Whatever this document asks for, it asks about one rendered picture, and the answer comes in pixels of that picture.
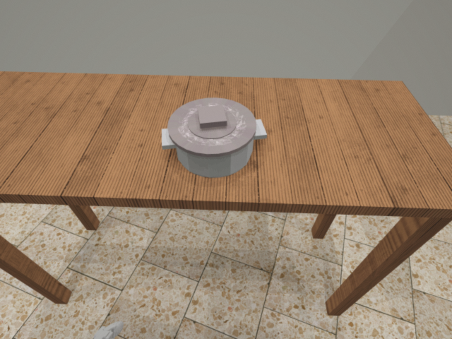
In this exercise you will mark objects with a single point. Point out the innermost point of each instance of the knob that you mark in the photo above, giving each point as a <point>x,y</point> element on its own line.
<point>212,116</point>

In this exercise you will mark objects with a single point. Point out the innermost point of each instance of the pot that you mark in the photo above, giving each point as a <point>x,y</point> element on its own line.
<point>214,167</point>

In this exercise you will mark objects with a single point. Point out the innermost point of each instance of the left robot hand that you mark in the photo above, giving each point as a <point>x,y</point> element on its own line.
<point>109,332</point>

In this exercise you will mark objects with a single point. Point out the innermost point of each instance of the lid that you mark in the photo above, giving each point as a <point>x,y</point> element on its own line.
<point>184,128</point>

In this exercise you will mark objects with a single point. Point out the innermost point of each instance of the table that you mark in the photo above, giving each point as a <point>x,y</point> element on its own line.
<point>333,147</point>

